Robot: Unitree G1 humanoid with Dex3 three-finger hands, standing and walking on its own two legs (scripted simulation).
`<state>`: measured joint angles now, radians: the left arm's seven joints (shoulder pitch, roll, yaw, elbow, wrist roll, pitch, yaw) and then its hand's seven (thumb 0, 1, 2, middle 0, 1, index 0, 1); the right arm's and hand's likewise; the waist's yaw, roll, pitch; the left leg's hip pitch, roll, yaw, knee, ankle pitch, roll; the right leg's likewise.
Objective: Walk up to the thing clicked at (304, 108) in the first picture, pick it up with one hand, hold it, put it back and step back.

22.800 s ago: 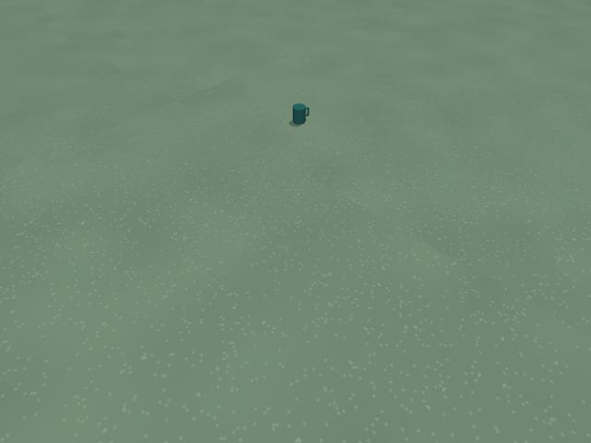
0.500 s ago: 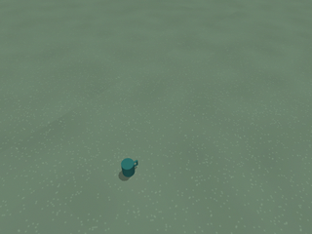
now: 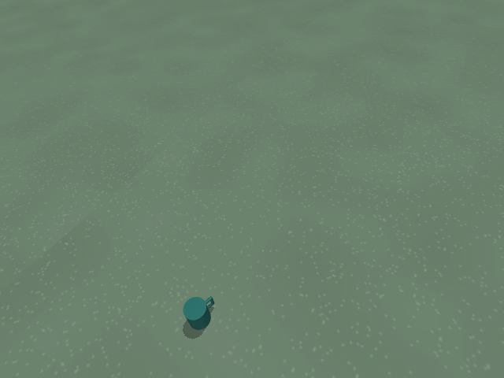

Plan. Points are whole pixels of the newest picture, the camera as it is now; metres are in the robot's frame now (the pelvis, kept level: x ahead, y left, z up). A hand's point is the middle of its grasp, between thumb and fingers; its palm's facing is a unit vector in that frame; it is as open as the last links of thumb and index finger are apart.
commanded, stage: walk up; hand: left
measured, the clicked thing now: (200, 310) +0.54 +0.23 -0.71
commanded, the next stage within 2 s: none
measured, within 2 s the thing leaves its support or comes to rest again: neither
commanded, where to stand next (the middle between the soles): +0.15 -0.01 m, yaw +3 degrees
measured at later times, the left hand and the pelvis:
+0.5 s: hand out of the picture +0.18 +0.26 -0.16, palm faces +0.00 -0.94 -0.33, open 7.4 cm; pelvis +0.08 +0.00 +0.00, yaw +0 degrees
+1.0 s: hand out of the picture +0.13 +0.25 -0.14, palm faces +0.01 -0.92 -0.39, open 7.4 cm; pelvis +0.04 -0.01 +0.01, yaw +1 degrees
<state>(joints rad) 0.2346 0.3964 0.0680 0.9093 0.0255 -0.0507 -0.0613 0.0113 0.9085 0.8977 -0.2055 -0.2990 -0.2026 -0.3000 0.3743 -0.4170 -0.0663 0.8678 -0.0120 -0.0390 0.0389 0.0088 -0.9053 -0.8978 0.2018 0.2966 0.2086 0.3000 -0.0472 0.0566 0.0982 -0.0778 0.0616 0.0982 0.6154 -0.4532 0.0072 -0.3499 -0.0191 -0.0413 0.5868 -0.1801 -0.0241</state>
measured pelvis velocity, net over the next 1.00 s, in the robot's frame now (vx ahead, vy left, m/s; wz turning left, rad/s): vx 0.04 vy -0.01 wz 0.02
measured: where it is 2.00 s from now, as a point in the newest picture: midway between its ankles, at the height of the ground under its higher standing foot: outside the picture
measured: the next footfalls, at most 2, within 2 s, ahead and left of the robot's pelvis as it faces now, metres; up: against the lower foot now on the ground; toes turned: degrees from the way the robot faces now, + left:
left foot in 0.34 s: +0.20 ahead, +0.13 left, +0.00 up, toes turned +1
right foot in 0.62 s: +0.08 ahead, -0.15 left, +0.00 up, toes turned -3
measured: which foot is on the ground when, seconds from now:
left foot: down 0.00-0.00, up 0.02-0.32, down 0.34-0.66, up 0.68-0.82, down 0.84-1.00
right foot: down 0.00-0.38, up 0.40-0.60, down 0.62-1.00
